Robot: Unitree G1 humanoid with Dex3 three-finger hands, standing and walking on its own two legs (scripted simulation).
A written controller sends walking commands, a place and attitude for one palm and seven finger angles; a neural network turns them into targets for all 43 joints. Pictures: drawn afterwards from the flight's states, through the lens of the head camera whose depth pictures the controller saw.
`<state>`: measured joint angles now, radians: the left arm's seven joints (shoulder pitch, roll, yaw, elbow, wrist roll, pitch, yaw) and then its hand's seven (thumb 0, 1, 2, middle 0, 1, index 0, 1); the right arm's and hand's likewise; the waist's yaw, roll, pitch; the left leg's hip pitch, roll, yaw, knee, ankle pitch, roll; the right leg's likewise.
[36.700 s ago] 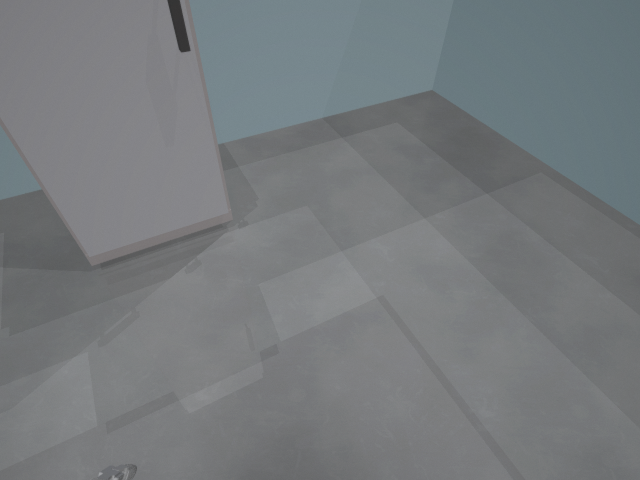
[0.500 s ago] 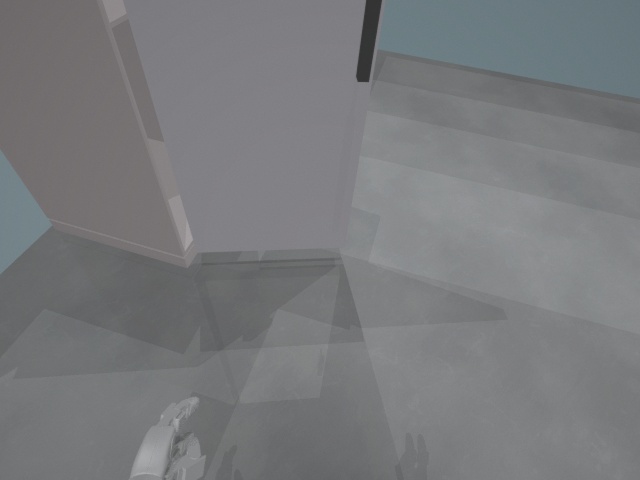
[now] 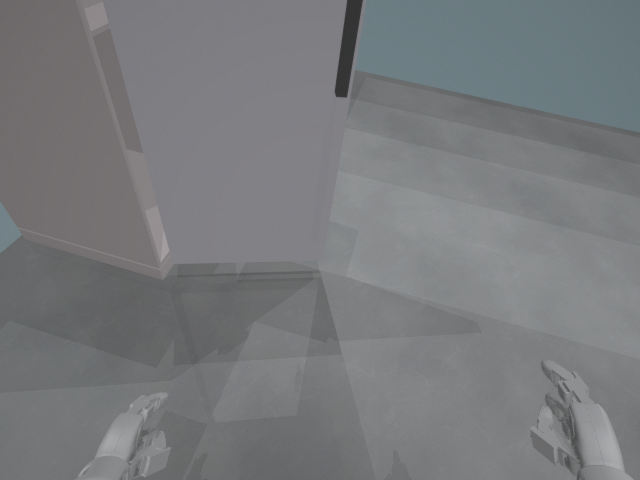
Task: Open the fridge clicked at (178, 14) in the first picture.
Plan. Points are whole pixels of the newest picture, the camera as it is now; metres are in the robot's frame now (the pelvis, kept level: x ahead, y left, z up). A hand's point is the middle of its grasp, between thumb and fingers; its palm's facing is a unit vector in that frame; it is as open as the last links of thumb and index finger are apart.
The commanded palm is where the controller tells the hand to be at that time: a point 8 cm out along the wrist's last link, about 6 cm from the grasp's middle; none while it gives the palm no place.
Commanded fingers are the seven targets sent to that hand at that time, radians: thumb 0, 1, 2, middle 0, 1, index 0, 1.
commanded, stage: let the arm hang, fingers relaxed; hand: right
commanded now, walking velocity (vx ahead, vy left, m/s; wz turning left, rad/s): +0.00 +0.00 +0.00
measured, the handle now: (346, 42) +0.99 -0.01 +0.15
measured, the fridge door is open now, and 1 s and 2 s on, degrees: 68 68 68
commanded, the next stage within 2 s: look to check the result in 0.96 s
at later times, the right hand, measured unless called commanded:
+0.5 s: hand out of the picture +0.00 -0.21 -0.16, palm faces -0.05 +0.96 -0.26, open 7.3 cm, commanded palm none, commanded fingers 0.00 -0.90 -0.90 0.20 0.30 0.20 0.30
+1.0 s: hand out of the picture +0.02 -0.18 -0.16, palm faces -0.05 +0.98 -0.19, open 7.3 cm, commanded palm none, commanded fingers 0.00 -0.90 -0.90 0.20 0.30 0.20 0.30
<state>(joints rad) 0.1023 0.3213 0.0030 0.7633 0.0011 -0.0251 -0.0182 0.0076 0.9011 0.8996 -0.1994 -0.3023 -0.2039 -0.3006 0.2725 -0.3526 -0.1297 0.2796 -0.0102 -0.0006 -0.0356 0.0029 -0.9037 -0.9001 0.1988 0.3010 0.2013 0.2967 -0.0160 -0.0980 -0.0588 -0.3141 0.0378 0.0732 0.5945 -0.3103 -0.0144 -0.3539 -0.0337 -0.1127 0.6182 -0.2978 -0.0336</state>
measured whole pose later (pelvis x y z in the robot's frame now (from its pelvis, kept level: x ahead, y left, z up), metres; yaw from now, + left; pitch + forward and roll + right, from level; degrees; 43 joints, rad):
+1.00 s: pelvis +0.00 +0.00 +0.02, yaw +2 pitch +0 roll +0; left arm 0.25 0.16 0.00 1.14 0.02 0.01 0.02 0.00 0.91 0.90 -0.20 -0.30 -0.20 -0.30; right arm 0.22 -0.17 0.02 1.14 -0.02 0.00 -0.03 0.01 -0.93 -0.90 0.20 0.30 0.20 0.30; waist 0.01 0.00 0.04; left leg -0.18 0.04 0.04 0.40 -0.22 -0.02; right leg -0.20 -0.02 -0.15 0.41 -0.21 -0.04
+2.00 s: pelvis +0.03 +0.00 +0.02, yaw +2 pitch +0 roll +0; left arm 0.24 0.15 -0.01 1.16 0.01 0.00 0.03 0.00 0.91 0.90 -0.20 -0.30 -0.20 -0.30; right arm 0.22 -0.16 0.01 1.16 -0.02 0.00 -0.03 0.01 -0.92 -0.90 0.20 0.30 0.20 0.30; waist 0.01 0.00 0.05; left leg -0.13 0.03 0.04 0.37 -0.23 -0.02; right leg -0.15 -0.02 -0.15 0.38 -0.23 -0.03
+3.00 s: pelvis +0.03 +0.00 +0.02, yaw +2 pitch +0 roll +0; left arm 0.24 0.15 -0.01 1.17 0.01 0.00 0.03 0.00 0.91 0.90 -0.20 -0.30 -0.20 -0.30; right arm 0.22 -0.16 0.01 1.16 -0.02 0.00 -0.03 0.01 -0.92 -0.90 0.20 0.30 0.20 0.30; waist 0.01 0.00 0.05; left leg -0.12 0.03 0.05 0.36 -0.24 -0.01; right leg -0.14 -0.02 -0.14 0.37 -0.23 -0.02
